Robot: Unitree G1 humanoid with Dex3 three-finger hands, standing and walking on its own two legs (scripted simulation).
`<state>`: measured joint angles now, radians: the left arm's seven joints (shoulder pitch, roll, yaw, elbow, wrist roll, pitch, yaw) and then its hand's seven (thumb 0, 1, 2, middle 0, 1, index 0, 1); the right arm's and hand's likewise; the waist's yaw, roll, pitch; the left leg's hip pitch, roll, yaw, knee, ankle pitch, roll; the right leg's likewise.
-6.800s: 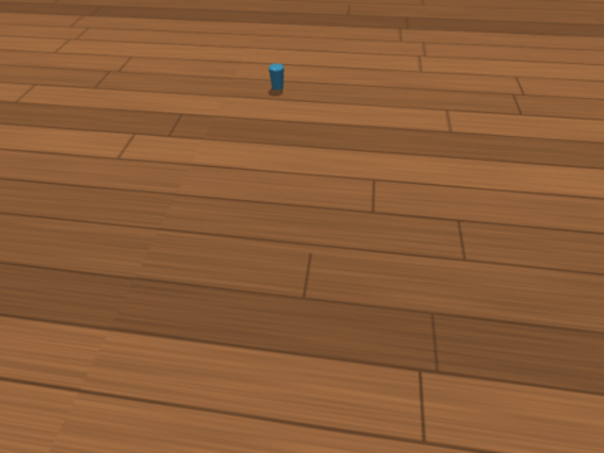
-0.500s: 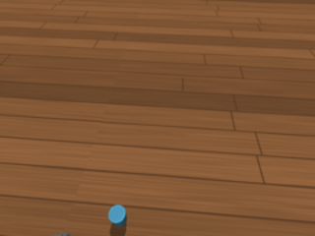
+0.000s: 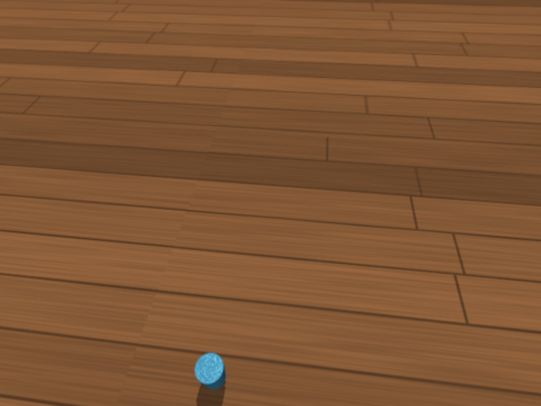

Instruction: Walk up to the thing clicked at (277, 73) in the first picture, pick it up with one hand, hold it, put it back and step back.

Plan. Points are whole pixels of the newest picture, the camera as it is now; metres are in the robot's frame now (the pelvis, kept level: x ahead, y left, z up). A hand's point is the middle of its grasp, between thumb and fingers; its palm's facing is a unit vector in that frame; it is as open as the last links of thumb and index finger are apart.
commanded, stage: walk up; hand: left
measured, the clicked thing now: (212, 373) +0.34 +0.22 -0.72
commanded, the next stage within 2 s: stand in 0.46 s
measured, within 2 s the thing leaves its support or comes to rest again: neither
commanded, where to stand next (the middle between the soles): +0.04 -0.02 m, yaw -1 degrees
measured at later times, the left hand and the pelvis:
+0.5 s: hand out of the picture +0.09 +0.25 -0.16, palm faces +0.00 -0.95 -0.32, open 7.4 cm; pelvis +0.00 +0.00 +0.00, yaw +0 degrees
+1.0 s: hand out of the picture +0.08 +0.25 -0.15, palm faces -0.03 -0.94 -0.34, open 7.4 cm; pelvis +0.00 +0.00 +0.00, yaw +0 degrees
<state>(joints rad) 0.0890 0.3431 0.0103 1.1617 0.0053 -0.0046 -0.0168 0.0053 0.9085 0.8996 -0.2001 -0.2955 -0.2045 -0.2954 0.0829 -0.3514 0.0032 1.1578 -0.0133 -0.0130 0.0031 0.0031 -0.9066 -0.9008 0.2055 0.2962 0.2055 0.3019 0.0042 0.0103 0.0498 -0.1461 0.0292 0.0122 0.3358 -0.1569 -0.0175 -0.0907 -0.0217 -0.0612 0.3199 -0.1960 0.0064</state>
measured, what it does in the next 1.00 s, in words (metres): stands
